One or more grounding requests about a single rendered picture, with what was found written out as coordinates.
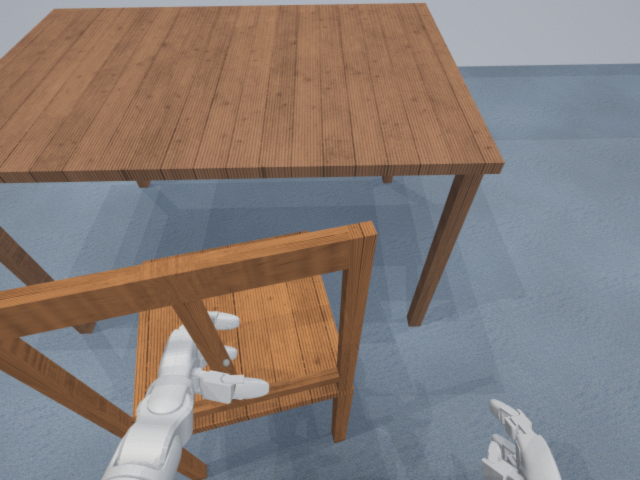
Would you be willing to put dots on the robot left forearm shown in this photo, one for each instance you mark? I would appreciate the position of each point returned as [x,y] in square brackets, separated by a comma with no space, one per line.
[152,447]

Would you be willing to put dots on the table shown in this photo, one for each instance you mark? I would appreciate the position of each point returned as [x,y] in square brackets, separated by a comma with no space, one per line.
[242,92]

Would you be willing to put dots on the right robot hand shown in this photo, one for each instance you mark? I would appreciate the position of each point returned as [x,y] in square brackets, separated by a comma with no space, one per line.
[529,459]

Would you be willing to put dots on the chair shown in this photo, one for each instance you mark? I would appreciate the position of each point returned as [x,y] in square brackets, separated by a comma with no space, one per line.
[287,334]

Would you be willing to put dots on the left robot hand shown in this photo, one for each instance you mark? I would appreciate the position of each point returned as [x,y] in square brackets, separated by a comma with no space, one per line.
[182,357]

